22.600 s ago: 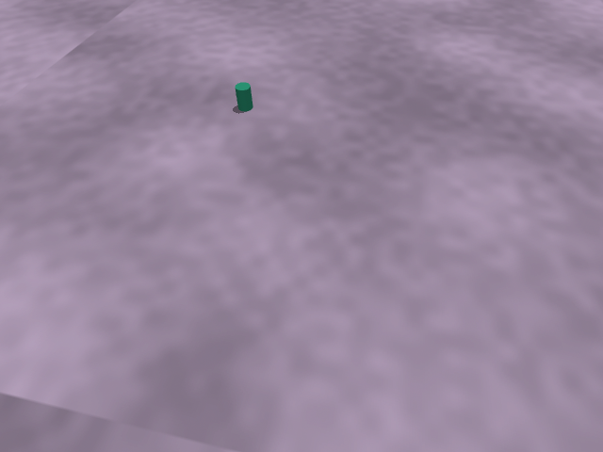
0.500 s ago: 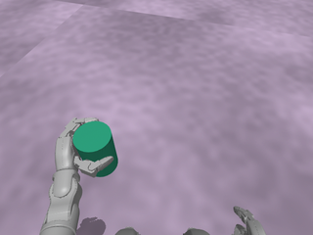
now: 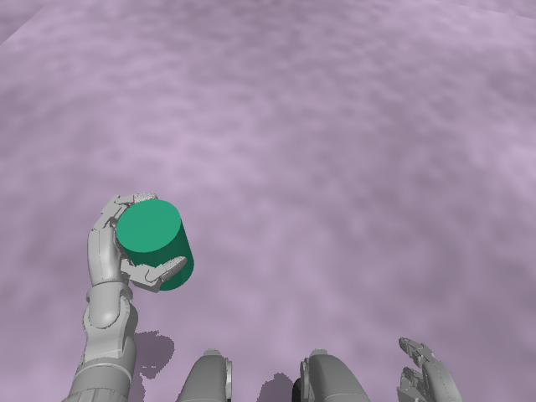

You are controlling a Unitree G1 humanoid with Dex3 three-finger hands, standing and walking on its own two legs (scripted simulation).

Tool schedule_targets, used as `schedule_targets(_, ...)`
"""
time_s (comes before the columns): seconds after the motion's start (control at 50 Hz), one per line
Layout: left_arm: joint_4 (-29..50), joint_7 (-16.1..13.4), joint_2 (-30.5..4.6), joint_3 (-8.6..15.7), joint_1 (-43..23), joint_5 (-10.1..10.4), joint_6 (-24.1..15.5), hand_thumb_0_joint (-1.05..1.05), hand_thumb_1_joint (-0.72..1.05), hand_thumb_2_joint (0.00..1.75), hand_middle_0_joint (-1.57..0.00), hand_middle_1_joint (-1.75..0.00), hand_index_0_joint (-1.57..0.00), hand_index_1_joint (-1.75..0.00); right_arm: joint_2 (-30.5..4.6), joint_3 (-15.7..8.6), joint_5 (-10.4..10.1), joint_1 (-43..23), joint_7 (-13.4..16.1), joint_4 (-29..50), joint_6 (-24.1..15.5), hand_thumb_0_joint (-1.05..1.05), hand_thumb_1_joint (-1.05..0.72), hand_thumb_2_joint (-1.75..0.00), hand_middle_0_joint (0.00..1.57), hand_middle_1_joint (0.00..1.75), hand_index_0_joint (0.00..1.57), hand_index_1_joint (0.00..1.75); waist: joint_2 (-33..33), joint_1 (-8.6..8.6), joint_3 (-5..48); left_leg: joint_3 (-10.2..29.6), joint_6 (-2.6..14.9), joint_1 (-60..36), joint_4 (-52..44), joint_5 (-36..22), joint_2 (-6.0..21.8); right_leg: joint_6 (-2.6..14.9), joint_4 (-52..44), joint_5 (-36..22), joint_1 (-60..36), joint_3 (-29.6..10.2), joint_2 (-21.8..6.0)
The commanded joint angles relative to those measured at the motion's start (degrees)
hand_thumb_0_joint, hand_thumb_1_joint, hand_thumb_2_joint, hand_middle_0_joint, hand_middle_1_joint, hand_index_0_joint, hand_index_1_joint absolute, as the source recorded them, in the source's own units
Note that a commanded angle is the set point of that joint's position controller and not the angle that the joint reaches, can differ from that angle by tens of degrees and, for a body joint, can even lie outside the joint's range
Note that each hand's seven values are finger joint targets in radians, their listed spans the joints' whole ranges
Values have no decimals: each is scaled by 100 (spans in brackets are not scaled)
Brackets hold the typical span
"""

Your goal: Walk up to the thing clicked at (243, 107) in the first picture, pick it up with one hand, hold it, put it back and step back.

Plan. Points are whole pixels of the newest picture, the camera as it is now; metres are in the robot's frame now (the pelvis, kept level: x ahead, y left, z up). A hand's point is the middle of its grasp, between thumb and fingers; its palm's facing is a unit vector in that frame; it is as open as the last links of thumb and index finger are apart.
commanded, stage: crouch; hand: left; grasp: from the side
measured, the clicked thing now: (159, 247) +0.34 +0.18 -0.03
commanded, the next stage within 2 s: lower in 1.52 s
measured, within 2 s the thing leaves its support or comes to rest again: neither
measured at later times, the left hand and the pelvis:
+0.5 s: hand (169, 273) +0.37 +0.21 -0.26, palm faces +0.23 -0.97 -0.04, open 11.7 cm; pelvis -0.03 +0.01 -0.20, yaw -3 degrees
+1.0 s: hand (174, 282) +0.40 +0.23 -0.42, palm faces +0.23 -0.97 -0.01, open 11.7 cm; pelvis -0.06 +0.01 -0.35, yaw -6 degrees
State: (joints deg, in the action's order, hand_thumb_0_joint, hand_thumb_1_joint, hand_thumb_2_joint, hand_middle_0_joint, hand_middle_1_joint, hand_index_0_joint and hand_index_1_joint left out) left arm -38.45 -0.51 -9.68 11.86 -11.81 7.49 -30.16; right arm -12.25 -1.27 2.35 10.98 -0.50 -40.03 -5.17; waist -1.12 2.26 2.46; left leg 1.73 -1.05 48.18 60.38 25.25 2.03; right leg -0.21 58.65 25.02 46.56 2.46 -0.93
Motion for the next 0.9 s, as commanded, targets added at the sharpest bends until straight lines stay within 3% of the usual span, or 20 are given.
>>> schedule_targets(0.0,1347,40,-1040,474,-2460,151,-1387,0,-1,113,-114,-128,-115,-128,-867,-344,52,71,-6,429,-240,0,-90,-91,20,30,20,30,438,142,2624,-30,160,27,372,-205,-221,135,224,-580,291,-144,106)
schedule_targets(0.08,917,112,-1192,503,-2800,162,-1842,0,-3,110,-111,-123,-112,-124,-980,-335,118,51,-59,365,-246,0,-90,-91,20,30,20,30,674,198,3195,81,154,776,1194,19,-183,179,1032,-212,1323,-190,148)
schedule_targets(0.16,808,115,-1724,907,-2829,118,-2028,0,0,111,-113,-123,-114,-125,-1117,-341,165,92,-122,331,-158,0,-91,-91,20,30,20,30,969,-8,3901,109,129,1122,1829,-553,-169,215,1784,-526,1839,-189,156)
schedule_targets(0.18,865,155,-1569,787,-2829,156,-2056,0,-2,111,-114,-123,-114,-125,-1126,-338,179,76,-145,334,-131,0,-91,-91,20,30,20,30,1096,22,4072,126,109,1123,1963,-726,-164,236,2001,-635,2034,-150,174)
schedule_targets(0.2,766,138,-1605,954,-2780,206,-2053,0,-1,113,-114,-124,-114,-126,-1202,-367,178,120,-173,316,-106,0,-92,-92,20,30,20,30,1128,-22,4170,152,100,1164,2064,-860,-169,252,2173,-694,2218,-91,191)
schedule_targets(0.26,702,155,-1719,1106,-2772,228,-2042,0,3,117,-116,-127,-116,-129,-1266,-373,172,153,-215,232,-36,0,-93,-92,20,30,20,30,1230,-63,4487,213,87,1320,2443,-1102,-154,288,2672,-770,2748,18,229)
schedule_targets(0.3,553,255,-1394,835,-2766,231,-2039,0,5,118,-117,-128,-117,-130,-1234,-372,183,133,-245,223,-17,0,-93,-92,20,30,20,30,958,154,4446,190,140,1814,2783,-970,-166,243,2813,-813,2841,-15,233)
schedule_targets(0.34,145,307,-1352,883,-2617,219,-2033,0,2,121,-119,-131,-119,-133,-1284,-393,180,199,-283,74,-15,0,-93,-92,20,30,20,30,662,222,4418,213,165,2239,3093,-952,-168,229,3097,-865,3017,38,240)
schedule_targets(0.38,34,402,-1565,1027,-2924,199,-2102,0,2,119,-118,-130,-118,-131,-1347,-376,205,143,-321,63,-1,0,-93,-92,20,30,20,30,819,228,4460,302,124,2315,3342,-1022,-152,269,3519,-735,3599,128,241)
schedule_targets(0.42,-249,453,-1505,1006,-3198,190,-2165,0,4,121,-118,-131,-118,-132,-1371,-355,232,144,-355,17,11,0,-92,-92,20,30,20,30,737,345,4503,310,143,2568,3691,-1057,-140,259,3811,-764,3890,152,226)
schedule_targets(0.46,-131,403,-2040,1432,-3592,158,-2305,0,3,123,-117,-131,-117,-133,-1372,-294,289,162,-370,-49,35,0,-92,-92,20,30,20,30,928,255,4609,281,127,2799,3935,-987,-152,273,4092,-677,4073,134,211)
schedule_targets(0.54,-369,313,-2648,1913,-3996,118,-2480,0,-1,127,-117,-135,-118,-137,-1346,-181,379,134,-386,-91,110,0,-93,-92,20,30,20,30,888,232,4735,150,157,3497,4405,-355,-171,229,4400,-251,4172,25,220)
schedule_targets(0.56,-213,306,-2766,1914,-4191,72,-2530,0,-2,128,-117,-136,-118,-138,-1337,-149,420,131,-390,-100,120,0,-93,-92,20,30,20,30,1051,268,4891,99,145,3598,4512,-294,-169,215,4457,-211,4092,-44,207)
schedule_targets(0.58,-191,300,-3081,2097,-4364,42,-2552,0,-1,128,-117,-135,-117,-138,-1372,-138,428,87,-380,-109,147,0,-93,-92,20,30,20,30,1110,207,4900,61,140,3690,4597,-71,-165,208,4506,3,4193,-92,207)
schedule_targets(0.64,-435,426,-3045,1949,-4609,-36,-2506,0,-2,127,-115,-134,-115,-136,-1363,-88,461,23,-356,-141,172,0,-93,-92,20,30,20,30,1360,383,4722,-6,98,4111,4793,571,-146,213,4707,508,4499,-108,215)
schedule_targets(0.7,-588,592,-3212,1984,-4820,-60,-2424,0,-5,120,-111,-128,-111,-130,-1403,-31,478,0,-324,-150,186,0,-94,-92,20,30,20,30,1602,463,4649,-57,93,4363,5015,843,-152,219,4950,679,4792,-24,213)
schedule_targets(0.72,-716,664,-3083,1860,-4845,-61,-2361,0,-5,119,-111,-127,-111,-129,-1434,-27,481,40,-330,-164,185,0,-94,-92,20,30,20,30,1602,538,4587,-58,104,4435,5104,875,-154,216,5021,680,4887,13,211)
schedule_targets(0.82,-1346,828,-3279,2123,-4767,27,-2202,0,-8,116,-112,-126,-112,-128,-1580,86,485,2,-314,-144,234,0,-93,-92,20,30,20,30,1334,581,4234,3,145,4956,5483,1103,-183,198,5405,807,5336,273,233)
schedule_targets(0.84,-1280,834,-3279,2075,-4941,25,-2203,0,-5,116,-112,-126,-112,-127,-1600,110,480,-64,-326,-61,230,0,-93,-92,20,30,20,30,1322,607,4110,12,150,5134,5513,1249,-186,199,5482,926,5416,306,234)
schedule_targets(0.88,-1550,871,-3348,2225,-4648,15,-2169,0,-4,117,-113,-127,-113,-129,-1677,127,491,28,-326,-152,262,0,-93,-92,20,30,20,30,1137,568,4068,37,150,5213,5674,1041,-192,188,5605,754,5465,356,246)
